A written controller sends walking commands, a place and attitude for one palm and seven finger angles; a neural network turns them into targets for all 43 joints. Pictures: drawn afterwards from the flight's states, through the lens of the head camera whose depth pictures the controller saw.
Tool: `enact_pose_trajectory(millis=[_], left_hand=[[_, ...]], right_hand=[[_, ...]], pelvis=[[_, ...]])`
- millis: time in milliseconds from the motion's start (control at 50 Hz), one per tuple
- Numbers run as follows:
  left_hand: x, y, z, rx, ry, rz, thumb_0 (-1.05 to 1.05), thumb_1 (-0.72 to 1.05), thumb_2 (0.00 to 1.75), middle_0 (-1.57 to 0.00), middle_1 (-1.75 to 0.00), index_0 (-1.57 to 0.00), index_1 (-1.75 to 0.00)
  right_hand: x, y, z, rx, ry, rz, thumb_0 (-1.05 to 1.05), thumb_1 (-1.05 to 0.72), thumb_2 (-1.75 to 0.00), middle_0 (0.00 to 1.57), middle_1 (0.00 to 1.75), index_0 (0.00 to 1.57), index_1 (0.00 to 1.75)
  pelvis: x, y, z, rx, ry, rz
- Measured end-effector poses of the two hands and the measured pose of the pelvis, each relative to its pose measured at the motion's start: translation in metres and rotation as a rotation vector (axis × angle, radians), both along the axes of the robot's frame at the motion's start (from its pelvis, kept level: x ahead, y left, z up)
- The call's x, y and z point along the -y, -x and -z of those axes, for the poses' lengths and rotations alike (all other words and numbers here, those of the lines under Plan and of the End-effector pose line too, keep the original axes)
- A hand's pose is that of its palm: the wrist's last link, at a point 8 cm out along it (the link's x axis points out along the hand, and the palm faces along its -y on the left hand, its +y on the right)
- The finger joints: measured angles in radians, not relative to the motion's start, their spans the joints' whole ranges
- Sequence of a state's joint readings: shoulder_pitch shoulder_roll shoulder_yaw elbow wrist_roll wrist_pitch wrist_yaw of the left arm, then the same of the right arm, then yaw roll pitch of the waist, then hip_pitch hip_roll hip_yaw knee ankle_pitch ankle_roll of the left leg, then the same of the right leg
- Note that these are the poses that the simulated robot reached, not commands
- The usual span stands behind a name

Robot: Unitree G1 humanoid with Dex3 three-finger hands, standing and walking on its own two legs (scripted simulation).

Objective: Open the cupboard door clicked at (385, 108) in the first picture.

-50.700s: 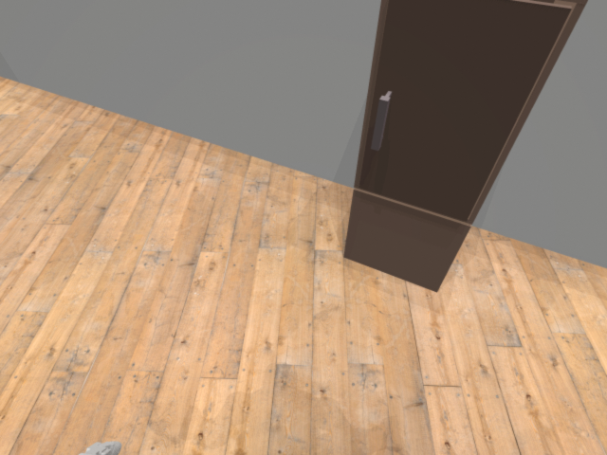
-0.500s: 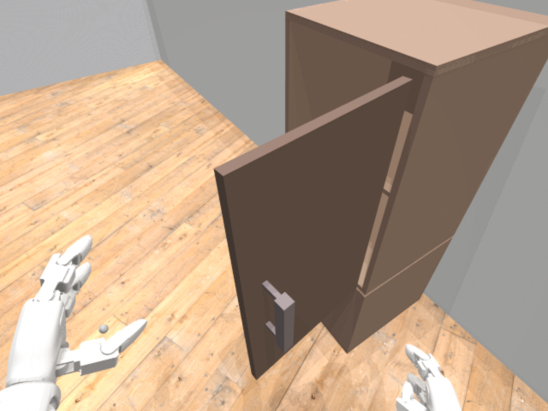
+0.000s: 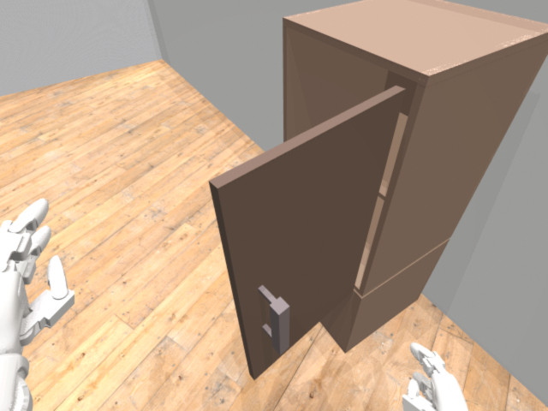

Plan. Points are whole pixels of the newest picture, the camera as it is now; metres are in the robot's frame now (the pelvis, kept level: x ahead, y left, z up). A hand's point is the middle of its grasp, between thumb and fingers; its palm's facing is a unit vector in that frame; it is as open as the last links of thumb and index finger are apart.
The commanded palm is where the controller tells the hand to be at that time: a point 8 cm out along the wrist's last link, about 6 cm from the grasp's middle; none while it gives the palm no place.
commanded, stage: draw the hand back to the body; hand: left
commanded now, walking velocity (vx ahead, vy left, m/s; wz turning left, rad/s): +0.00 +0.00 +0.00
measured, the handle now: (272, 319) +0.29 +0.05 -0.07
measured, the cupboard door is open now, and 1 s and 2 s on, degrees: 98 98 98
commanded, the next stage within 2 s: step back with the hand held close in 0.12 s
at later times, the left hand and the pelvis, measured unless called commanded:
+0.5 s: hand (68, 300) +0.18 +0.26 +0.15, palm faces +0.37 -0.79 -0.48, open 7.4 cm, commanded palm +0.12 +0.30 +0.18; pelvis -0.02 +0.00 +0.00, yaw -1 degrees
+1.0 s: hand out of the picture +0.10 +0.29 +0.16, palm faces +0.46 -0.74 -0.49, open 7.4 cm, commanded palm +0.02 +0.32 +0.18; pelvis -0.10 +0.02 -0.02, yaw +3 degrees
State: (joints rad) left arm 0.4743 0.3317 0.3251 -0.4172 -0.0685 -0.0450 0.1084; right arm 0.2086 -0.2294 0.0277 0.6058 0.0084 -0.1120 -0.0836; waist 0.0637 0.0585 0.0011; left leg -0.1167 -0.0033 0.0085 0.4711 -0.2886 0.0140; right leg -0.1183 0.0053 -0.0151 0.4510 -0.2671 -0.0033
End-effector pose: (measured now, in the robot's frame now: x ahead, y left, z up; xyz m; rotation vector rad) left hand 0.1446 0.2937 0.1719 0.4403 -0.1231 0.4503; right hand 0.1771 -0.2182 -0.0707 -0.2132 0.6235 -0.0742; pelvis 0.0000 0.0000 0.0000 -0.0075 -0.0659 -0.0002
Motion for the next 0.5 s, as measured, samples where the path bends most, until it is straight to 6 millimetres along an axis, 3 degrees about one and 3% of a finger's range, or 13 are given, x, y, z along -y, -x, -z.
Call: enact_pose_trajectory(millis=[360, 500], left_hand=[[-0.002, 0.001, -0.013, 0.036, -0.073, -0.003, 0.02, 0.89, 0.9, -0.21, -0.3, -0.21, -0.31], [0.0, 0.001, -0.002, -0.051, -0.098, 0.064, 0.02, 0.89, 0.9, -0.21, -0.3, -0.21, -0.3]], right_hand=[[0.009, 0.011, 0.002, -0.034, -0.003, 0.017, 0.01, -0.91, -0.9, 0.2, 0.3, 0.2, 0.3], [0.024, 0.03, 0.001, -0.085, 0.028, 0.103, 0.01, -0.91, -0.9, 0.2, 0.3, 0.2, 0.3]], pelvis=[[0.007, 0.01, -0.003, -0.013, 0.011, -0.002], [-0.002, 0.022, -0.004, -0.05, 0.006, 0.016]])
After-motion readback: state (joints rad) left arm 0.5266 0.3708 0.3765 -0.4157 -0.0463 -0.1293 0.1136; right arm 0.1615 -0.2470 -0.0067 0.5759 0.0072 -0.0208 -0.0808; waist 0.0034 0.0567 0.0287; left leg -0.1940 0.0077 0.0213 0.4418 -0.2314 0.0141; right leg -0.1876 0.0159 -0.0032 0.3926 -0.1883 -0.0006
